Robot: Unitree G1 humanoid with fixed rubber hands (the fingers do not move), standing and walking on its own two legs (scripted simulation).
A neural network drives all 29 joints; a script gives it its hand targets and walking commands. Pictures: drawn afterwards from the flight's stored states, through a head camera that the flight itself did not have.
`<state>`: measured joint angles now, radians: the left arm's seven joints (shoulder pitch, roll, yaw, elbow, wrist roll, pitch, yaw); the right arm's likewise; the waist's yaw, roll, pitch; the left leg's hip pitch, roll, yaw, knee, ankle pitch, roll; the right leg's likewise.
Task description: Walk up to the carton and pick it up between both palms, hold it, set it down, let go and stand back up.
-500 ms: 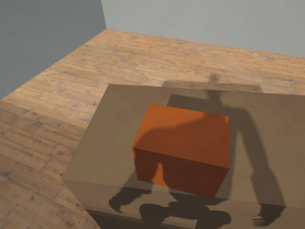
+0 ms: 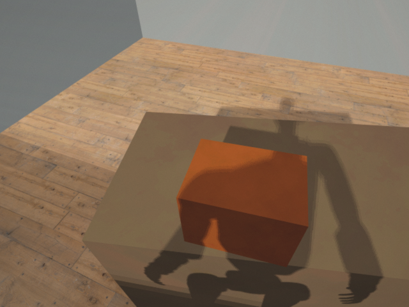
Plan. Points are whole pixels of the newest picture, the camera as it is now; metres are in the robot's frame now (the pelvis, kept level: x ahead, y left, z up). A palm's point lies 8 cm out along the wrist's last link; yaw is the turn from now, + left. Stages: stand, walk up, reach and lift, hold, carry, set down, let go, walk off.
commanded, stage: stand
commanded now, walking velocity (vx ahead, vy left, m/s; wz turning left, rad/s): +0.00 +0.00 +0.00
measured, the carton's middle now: (242, 200) +0.36 -0.04 -0.01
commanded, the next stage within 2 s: none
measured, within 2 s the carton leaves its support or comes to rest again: neither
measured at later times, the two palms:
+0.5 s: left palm out of the picture +0.06 +0.26 -0.12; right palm out of the picture +0.07 -0.29 -0.11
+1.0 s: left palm out of the picture +0.06 +0.26 -0.12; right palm out of the picture +0.06 -0.29 -0.11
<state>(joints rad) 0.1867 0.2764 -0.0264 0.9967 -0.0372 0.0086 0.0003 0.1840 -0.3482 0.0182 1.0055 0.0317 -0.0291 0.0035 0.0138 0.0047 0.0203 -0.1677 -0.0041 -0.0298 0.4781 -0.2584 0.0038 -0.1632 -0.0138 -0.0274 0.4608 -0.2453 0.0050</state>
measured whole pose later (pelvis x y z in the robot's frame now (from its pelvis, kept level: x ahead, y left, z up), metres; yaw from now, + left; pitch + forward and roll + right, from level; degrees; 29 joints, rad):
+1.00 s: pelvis -0.01 +0.00 +0.00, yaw +0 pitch -3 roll +0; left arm 0.18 0.28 -0.03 1.03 -0.04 0.01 0.00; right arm 0.18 -0.34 0.01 1.03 0.03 -0.03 0.00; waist 0.01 0.00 0.02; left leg -0.17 0.00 -0.03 0.45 -0.23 0.00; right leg -0.16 -0.01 -0.03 0.43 -0.21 0.01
